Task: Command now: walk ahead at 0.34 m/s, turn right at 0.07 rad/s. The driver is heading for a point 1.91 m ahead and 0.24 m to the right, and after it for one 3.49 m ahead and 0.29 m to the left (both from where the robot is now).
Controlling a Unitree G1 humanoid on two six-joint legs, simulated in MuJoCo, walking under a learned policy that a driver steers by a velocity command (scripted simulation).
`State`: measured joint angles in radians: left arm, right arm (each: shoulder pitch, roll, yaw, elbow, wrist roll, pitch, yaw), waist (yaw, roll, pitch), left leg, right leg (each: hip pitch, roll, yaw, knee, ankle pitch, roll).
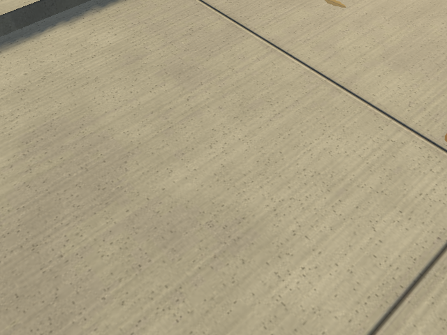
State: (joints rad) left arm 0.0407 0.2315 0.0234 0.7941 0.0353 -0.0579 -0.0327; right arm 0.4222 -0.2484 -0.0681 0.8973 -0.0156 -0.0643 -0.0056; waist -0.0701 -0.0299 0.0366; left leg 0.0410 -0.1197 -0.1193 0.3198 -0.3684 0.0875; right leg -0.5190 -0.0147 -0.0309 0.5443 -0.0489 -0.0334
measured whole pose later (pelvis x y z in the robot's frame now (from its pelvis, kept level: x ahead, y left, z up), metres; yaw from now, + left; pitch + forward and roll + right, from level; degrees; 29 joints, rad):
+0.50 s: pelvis +0.11 -0.02 +0.01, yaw -14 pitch +1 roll +1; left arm 0.29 0.27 0.08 0.86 0.02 0.03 0.00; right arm 0.11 -0.25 -0.04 0.80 -0.01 0.03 -0.04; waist 0.05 0.01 0.05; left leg -0.46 -0.01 -0.08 0.81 -0.36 -0.04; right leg -0.30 0.15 0.17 0.42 -0.12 -0.08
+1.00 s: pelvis +0.12 +0.01 +0.01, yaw -15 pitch +0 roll +0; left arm 0.15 0.26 0.05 0.92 0.00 0.04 0.05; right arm 0.23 -0.25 -0.04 0.91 -0.01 0.02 -0.01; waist -0.02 0.00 0.06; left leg -0.28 -0.07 -0.10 0.48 -0.20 0.04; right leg -0.12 0.05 0.05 0.42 -0.30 -0.01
